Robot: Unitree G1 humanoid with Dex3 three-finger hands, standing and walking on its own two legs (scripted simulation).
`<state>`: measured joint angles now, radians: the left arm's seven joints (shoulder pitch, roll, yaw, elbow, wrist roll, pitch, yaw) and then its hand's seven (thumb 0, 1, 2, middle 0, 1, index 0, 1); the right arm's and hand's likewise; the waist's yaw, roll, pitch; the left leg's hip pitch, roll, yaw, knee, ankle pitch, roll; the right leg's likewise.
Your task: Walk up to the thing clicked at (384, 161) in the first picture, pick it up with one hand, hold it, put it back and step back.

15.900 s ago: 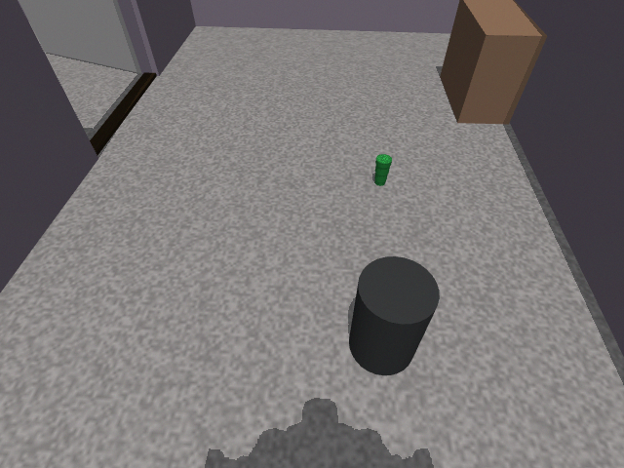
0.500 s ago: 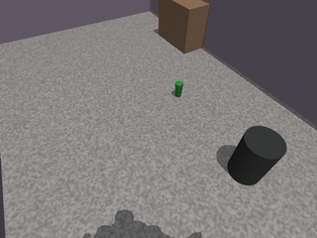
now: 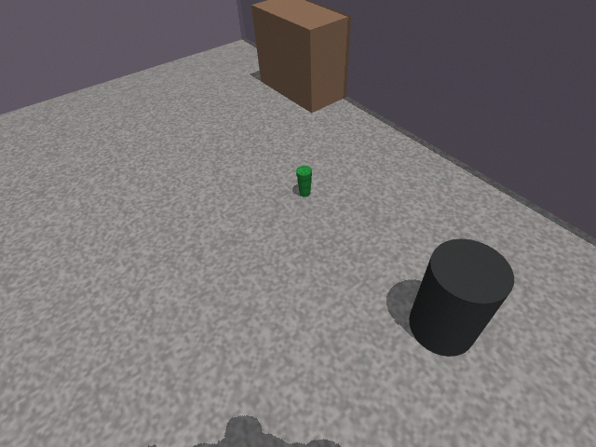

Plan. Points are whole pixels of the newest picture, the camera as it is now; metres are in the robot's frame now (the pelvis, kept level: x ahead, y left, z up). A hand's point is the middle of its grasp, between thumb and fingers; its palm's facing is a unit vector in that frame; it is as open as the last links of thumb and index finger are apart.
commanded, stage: walk up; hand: right
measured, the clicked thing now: (304, 182) +1.39 -0.05 -0.69
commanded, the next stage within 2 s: none
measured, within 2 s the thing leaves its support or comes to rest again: neither
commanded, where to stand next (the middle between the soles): +1.02 +0.11 m, yaw +3 degrees
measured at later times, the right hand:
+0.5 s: hand (436, 318) +0.35 -0.25 -0.14, palm faces -0.15 +0.92 -0.36, open 7.4 cm
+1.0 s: hand (413, 252) +0.52 -0.26 -0.16, palm faces -0.06 +0.93 -0.35, open 7.4 cm
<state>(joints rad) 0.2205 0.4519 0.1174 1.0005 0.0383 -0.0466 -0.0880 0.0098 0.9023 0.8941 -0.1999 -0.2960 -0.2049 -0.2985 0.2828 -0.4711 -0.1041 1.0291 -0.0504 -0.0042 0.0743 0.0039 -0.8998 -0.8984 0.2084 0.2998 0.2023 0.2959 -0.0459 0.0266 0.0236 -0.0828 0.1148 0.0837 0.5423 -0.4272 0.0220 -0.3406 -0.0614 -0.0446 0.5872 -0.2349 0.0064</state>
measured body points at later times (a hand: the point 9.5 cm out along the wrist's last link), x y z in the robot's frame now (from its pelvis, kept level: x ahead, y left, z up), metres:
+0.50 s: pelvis +0.23 +0.02 -0.01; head +0.26 +0.04 +0.44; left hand +0.21 +0.34 -0.14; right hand +0.36 -0.29 -0.11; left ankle +0.34 +0.14 -0.73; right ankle +0.08 -0.12 -0.72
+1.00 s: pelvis +0.48 +0.02 -0.01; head +0.50 +0.00 +0.44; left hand +0.57 +0.35 -0.10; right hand +0.52 -0.30 -0.14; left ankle +0.35 +0.14 -0.70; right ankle +0.58 -0.08 -0.73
